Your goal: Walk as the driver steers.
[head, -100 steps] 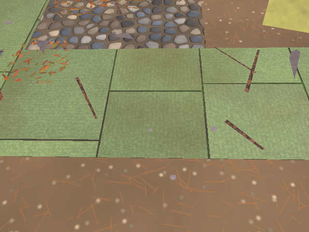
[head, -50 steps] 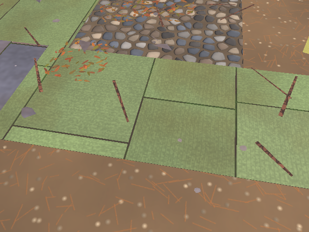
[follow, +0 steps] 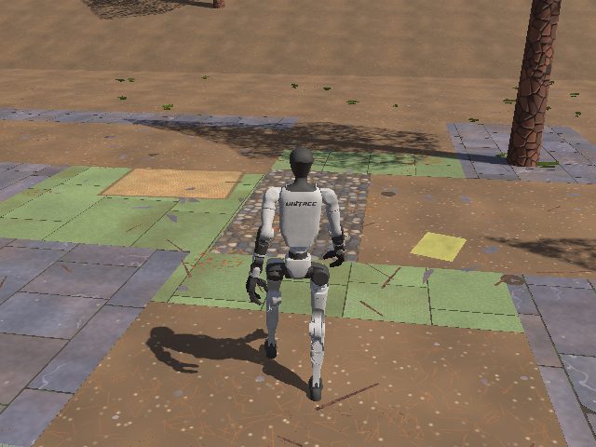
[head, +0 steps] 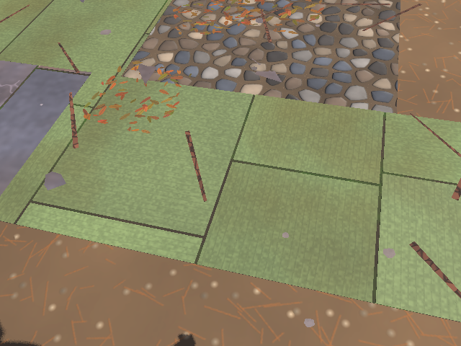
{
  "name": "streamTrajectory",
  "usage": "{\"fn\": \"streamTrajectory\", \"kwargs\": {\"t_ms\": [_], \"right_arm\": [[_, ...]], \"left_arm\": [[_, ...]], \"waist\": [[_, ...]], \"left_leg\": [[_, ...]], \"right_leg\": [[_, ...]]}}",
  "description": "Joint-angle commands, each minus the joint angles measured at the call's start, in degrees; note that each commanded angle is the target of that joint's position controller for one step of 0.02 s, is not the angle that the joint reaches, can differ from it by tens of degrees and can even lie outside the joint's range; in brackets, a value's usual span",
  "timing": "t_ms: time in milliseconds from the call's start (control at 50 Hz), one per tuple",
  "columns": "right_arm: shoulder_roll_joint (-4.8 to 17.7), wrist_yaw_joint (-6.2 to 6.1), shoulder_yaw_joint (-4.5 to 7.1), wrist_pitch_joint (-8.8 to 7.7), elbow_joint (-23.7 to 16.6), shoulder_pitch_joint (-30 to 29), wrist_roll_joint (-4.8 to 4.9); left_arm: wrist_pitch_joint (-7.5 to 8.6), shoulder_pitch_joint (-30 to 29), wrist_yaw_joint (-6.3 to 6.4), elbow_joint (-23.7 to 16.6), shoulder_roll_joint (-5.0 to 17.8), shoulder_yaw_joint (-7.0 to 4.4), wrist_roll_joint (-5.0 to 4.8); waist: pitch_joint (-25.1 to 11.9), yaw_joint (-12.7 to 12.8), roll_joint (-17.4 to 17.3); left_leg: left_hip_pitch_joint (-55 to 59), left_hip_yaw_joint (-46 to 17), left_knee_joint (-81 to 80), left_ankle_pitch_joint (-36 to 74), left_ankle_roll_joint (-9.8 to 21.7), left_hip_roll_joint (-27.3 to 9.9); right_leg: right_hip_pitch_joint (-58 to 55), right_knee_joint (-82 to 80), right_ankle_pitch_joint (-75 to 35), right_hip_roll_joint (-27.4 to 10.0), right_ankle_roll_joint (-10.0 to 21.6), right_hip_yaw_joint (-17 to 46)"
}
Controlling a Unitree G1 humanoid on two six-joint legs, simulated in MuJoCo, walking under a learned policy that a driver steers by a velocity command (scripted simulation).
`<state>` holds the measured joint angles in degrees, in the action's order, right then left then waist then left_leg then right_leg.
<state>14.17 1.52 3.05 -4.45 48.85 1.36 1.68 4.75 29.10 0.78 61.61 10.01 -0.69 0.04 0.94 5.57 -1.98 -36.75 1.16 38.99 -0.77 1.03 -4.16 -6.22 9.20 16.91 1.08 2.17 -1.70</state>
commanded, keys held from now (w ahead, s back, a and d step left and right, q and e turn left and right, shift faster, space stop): w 0.04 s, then no key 0.72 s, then w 0.12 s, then w+e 0.12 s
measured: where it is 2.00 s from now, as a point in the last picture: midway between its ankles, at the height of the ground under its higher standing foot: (301, 269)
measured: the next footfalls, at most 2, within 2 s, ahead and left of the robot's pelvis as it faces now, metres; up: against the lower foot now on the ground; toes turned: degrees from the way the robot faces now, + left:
left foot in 0.14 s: +0.28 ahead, +0.13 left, +0.00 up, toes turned +2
right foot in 0.50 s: +0.30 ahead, -0.10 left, +0.00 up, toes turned +0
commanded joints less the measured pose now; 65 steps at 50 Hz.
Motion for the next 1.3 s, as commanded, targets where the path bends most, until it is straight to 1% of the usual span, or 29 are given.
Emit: {"fn": "streamTrajectory", "kwargs": {"t_ms": [20,80,120,140,160,180,200,220,240,260,340,420,500,520,540,560,580,760,800,880,960,1000,1020,1040,1060,1100,1160,1240,1300], "right_arm": [[1.8,0.89,-0.55,-1.01,-6.3,-11.0,0.35],[4.3,1.44,0.29,-1.61,-6.4,-8.9,-0.26],[8.2,0.97,2.33,-1.82,-1.6,6.3,-0.61],[10.9,0.3,3.04,-1.61,0.9,15.3,-1.56],[15.2,-0.08,3.33,-1.07,2.3,20.0,-3.27],[11.8,0.19,2.43,-0.59,2.9,20.6,-2.66],[9.5,0.24,1.69,-0.37,2.1,13.4,-1.59],[6.3,0.13,0.77,-0.49,1.2,7.5,-1.19],[4.5,0.29,0.07,-0.92,1.1,4.7,-1.43],[3.7,0.33,-0.33,-1.28,1.6,3.0,-1.8],[4.5,-0.05,-0.71,-1.62,4.0,0.9,-3.85],[7.5,-1.22,-0.25,-0.04,5.4,2.6,-2.77],[4.1,-1.58,-1.77,1.18,7.2,4.8,-1.8],[3.4,-1.64,-2.08,1.24,7.8,7.1,-2.2],[3.5,-1.83,-1.72,1.45,8.5,12.7,-2.2],[3.9,-2.41,-1.77,2.07,8.8,11.1,-2.56],[4.8,-2.75,-1.53,2.59,8.7,9.9,-2.41],[4.5,-3.07,-1.47,3.16,10.8,9.6,-1.67],[4.1,-3.11,-1.38,3.6,12.1,11.2,-1.26],[3.8,-2.91,-1.17,2.24,11.2,10.3,-0.44],[2.2,-1.71,-1.26,-1.64,10.6,11.6,-0.78],[4.4,-1.26,-0.42,-2.48,13.5,19.7,-0.72],[8.5,-1.5,1.01,-2.37,16.3,27.4,-0.48],[12.5,-1.88,2.22,-1.78,17.9,33.6,-0.83],[8.7,-2.02,1.02,-1.81,17.4,32.5,-1.74],[5.5,-1.89,-0.07,-2.05,14.9,26.7,-1.87],[2.9,-1.99,-1.29,-1.59,13.1,22.0,-2.25],[7.1,-3.46,-0.88,-1.23,11.6,20.3,-2.34],[9.5,-3.65,-0.09,-1.03,12.0,22.9,-1.31]], "left_arm": [[0.39,2.5,0.56,-1.3,10.5,-2.1,-0.75],[-0.4,0.9,0.67,-1.5,11.6,-2.76,-0.46],[-1.37,-1.2,0.71,-2.5,12.1,-2.97,0.06],[-1.31,-1.6,0.54,-3.9,11.1,-2.49,0.61],[-0.59,6.5,-0.02,-4.0,3.5,-0.43,1.11],[0.7,9.0,-0.39,-1.6,5.0,-0.79,-0.45],[1.1,3.4,-0.53,-3.4,8.6,-1.95,-2.06],[1.05,-2.4,-0.05,-5.0,9.2,-2.06,-2.05],[0.54,-5.2,0.68,-5.4,9.2,-2.57,-1.3],[-0.37,-4.9,1.21,-5.7,8.6,-2.94,-0.8],[-2.85,-4.3,2.18,-6.8,4.0,-2.16,-0.1],[-4.87,-10.1,2.11,-8.3,7.2,-2.62,0.04],[-5.44,-14.1,2.03,-9.2,8.5,-3.06,1.45],[-5.17,-14.4,2.22,-9.8,10.5,-3.24,1.49],[-4.97,-16.9,2.32,-9.4,14.6,-4.08,0.53],[-4.59,-17.4,1.77,-8.7,11.0,-3.66,0.33],[-4.15,-17.8,1.46,-8.3,8.7,-3.12,0.66],[-3.03,-17.0,1.34,-5.7,8.7,-3.05,-0.05],[-3.43,-15.4,1.33,-4.3,8.8,-3.29,-0.55],[-2.25,-13.6,1.13,-4.3,9.8,-3.8,-1.53],[-0.06,-11.2,-0.05,-4.1,11.9,-4.51,-2.2],[0.29,-19.4,-0.48,-7.8,10.5,-4.25,-2.41],[0.85,-24.7,-0.8,-10.5,7.8,-3.68,-2.44],[1.74,-25.0,-1.07,-11.8,6.1,-3.28,-1.96],[1.7,-23.5,-1.05,-11.0,7.7,-3.86,-2.23],[0.66,-21.9,-1.45,-10.6,5.7,-3.52,-3.37],[-0.39,-23.4,-2.0,-12.0,4.6,-3.55,-2.66],[-0.87,-32.6,-3.24,-17.5,1.5,-1.79,-1.8],[-1.32,-34.5,-4.18,-20.2,3.8,-2.14,-1.64]], "waist": [[8.7,-0.7,7.9],[5.5,-4.2,8.6],[-4.7,-12.0,9.9],[-11.7,-14.9,7.3],[-22.7,-10.7,-9.8],[-30.7,-11.6,-10.0],[-20.5,-9.8,-7.6],[-12.2,-8.3,-2.8],[-8.2,-6.8,1.2],[-6.5,-4.8,0.7],[-5.6,-1.2,-2.8],[-7.4,-3.0,-3.2],[-0.6,-2.8,-0.7],[0.5,-4.3,2.5],[0.9,-9.2,10.6],[1.0,-7.7,11.1],[1.6,-7.3,9.7],[-3.5,-6.0,3.4],[-3.8,-6.0,3.1],[5.8,-5.3,4.0],[3.9,-7.0,10.6],[1.4,-12.1,5.4],[-0.4,-14.9,-3.0],[-2.0,-16.3,-14.0],[-0.1,-14.0,-8.9],[3.3,-10.1,-1.4],[5.4,-8.1,-2.3],[7.6,-9.0,-2.1],[6.2,-7.9,-3.2]], "left_leg": [[0.2,1.3,-6.2,3.1,0.9,1.7],[6.8,1.8,-9.4,0.6,3.5,4.1],[25.9,3.4,-10.7,4.8,6.2,7.4],[43.8,-3.3,-7.4,17.3,8.9,0.2],[64.8,-27.2,-7.0,33.9,19.9,-18.4],[62.8,-37.8,-13.4,34.8,23.5,-21.1],[52.9,-27.7,-15.1,30.7,21.0,-18.1],[42.8,-19.6,-16.8,29.9,17.8,-14.8],[34.4,-15.3,-19.2,29.8,15.9,-12.4],[27.9,-11.6,-21.2,29.2,14.6,-10.2],[15.5,-4.5,-24.1,30.4,14.5,-7.3],[15.5,-5.8,-26.0,6.3,13.0,-7.3],[10.7,-7.2,-25.0,-24.4,6.4,-3.0],[10.6,-5.9,-21.5,-25.5,3.9,-0.5],[13.0,-2.0,-20.6,-22.5,2.3,3.6],[19.9,-0.1,-18.7,-18.3,1.1,4.1],[21.7,-0.1,-17.8,-16.4,0.9,3.9],[25.3,-0.9,-15.3,-2.8,1.2,2.4],[25.1,1.0,-14.0,-14.9,1.7,4.1],[14.6,-1.0,-10.6,-33.7,4.6,3.4],[13.3,0.6,-2.7,-22.5,5.0,4.6],[27.2,-2.4,-9.6,-14.6,5.7,2.6],[41.9,-10.3,-15.6,-8.1,6.8,-3.0],[54.6,-25.0,-20.2,6.1,10.7,-13.8],[54.4,-28.0,-19.1,14.3,12.8,-19.4],[52.5,-19.2,-19.6,15.4,10.6,-17.7],[43.2,-6.2,-25.4,12.1,6.0,-11.5],[30.8,4.2,-31.2,10.8,5.5,-7.7],[36.2,7.2,-27.7,25.2,5.2,-10.1]], "right_leg": [[6.1,-4.4,-20.4,-14.1,7.5,6.0],[1.0,3.6,-41.4,-15.0,5.4,4.2],[2.6,21.1,-58.2,-11.8,2.2,2.1],[14.7,34.8,-45.7,-9.1,0.0,1.8],[34.8,60.4,4.5,2.0,-4.2,0.8],[35.6,71.7,20.5,4.4,-4.1,12.1],[39.3,72.9,18.1,0.3,-3.8,10.9],[40.3,69.6,14.3,-2.9,-3.7,7.6],[38.2,66.0,11.5,-4.7,-4.0,6.4],[33.8,62.3,9.6,-6.1,-3.9,6.2],[22.9,43.9,5.3,-6.3,-4.6,4.5],[17.9,31.5,-5.0,-5.4,-4.4,3.6],[12.4,17.3,-10.0,-5.6,-1.7,4.1],[12.2,14.1,-14.9,-9.2,-0.4,7.7],[16.5,13.8,-9.1,-10.1,1.8,8.9],[22.6,11.5,0.6,-8.0,1.4,8.1],[24.3,10.7,2.8,-6.7,0.2,7.3],[15.7,16.3,-20.7,-4.9,0.0,4.7],[16.0,16.5,-7.2,-3.5,0.9,3.5],[21.8,13.3,20.3,-6.8,5.6,10.4],[17.5,10.8,6.3,-15.4,12.3,27.6],[26.0,19.2,-8.1,-10.4,9.1,20.2],[38.6,32.2,-13.2,-2.4,4.1,8.7],[52.9,48.4,1.9,3.6,0.1,2.6],[59.1,58.3,15.3,1.7,0.4,7.8],[64.3,64.3,8.4,-2.2,2.2,11.0],[57.7,56.4,-3.4,-4.5,1.7,6.7],[43.6,37.3,-13.6,-3.7,0.0,-2.0],[39.1,30.8,-12.4,-2.2,2.4,-4.5]]}}
Velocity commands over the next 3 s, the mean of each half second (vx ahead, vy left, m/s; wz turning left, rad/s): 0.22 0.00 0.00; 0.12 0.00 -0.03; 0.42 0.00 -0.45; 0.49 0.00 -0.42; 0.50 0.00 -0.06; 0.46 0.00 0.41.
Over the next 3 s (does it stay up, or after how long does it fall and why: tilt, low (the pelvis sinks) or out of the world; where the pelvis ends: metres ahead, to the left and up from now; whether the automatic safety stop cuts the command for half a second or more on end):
stays up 1.23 -0.36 -0.02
